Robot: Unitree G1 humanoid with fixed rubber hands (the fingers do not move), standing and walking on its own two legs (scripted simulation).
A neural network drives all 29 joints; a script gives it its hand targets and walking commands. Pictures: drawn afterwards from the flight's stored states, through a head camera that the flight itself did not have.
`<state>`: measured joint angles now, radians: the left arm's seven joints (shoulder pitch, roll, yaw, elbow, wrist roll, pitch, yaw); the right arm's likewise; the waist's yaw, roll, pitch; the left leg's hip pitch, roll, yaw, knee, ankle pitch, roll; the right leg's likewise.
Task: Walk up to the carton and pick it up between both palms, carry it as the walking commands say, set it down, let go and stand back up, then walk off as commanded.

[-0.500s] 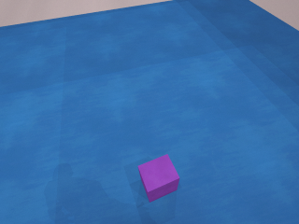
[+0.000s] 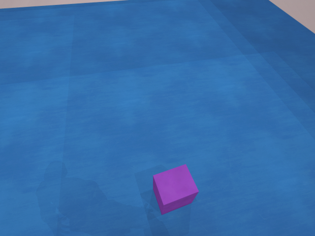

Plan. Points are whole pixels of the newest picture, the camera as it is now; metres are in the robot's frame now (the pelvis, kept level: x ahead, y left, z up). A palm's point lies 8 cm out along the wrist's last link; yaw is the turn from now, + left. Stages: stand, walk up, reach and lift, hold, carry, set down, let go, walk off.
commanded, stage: walk up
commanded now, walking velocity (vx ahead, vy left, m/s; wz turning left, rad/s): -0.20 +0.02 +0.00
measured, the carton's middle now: (173, 190) +0.43 -0.06 -0.63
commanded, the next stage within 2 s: none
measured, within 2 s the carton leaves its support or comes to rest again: neither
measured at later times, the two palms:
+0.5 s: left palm out of the picture +0.02 +0.23 -0.12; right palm out of the picture -0.05 -0.21 -0.12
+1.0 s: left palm out of the picture -0.07 +0.20 -0.13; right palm out of the picture -0.09 -0.31 -0.12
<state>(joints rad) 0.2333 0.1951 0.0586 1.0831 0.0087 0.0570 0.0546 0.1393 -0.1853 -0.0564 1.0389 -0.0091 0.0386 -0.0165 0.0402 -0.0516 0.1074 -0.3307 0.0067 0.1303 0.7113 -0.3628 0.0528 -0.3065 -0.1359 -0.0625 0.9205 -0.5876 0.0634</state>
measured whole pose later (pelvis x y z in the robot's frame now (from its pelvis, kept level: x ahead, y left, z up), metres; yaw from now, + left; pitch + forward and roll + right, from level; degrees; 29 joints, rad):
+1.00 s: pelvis -0.08 -0.06 +0.01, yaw +7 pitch +0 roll -2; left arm 0.22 0.24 0.07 1.00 0.04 0.05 0.00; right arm 0.30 -0.17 -0.08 1.09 -0.04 0.04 -0.06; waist -0.05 0.00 0.10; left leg -0.42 0.05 -0.04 0.57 -0.15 -0.02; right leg -0.44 -0.07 -0.01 0.89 -0.43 0.05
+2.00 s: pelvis +0.12 -0.25 +0.01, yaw +22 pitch +0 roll +1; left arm 0.13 0.11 0.03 1.03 0.02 0.01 0.05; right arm 0.17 -0.31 -0.09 1.03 -0.02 0.06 0.00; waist 0.00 0.07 0.21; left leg -0.49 0.02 0.03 1.20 -0.47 -0.03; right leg -0.43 -0.15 -0.18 0.59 -0.15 -0.01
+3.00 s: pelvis +0.09 -0.23 +0.03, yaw +22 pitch -4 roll +2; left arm 0.32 0.09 -0.03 1.18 0.01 0.00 0.05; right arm 0.29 -0.13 -0.02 1.19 -0.01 0.04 -0.02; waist 0.00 0.00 0.01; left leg -0.16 0.02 0.05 0.39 -0.16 -0.02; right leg 0.00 0.02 -0.08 0.40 -0.34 -0.06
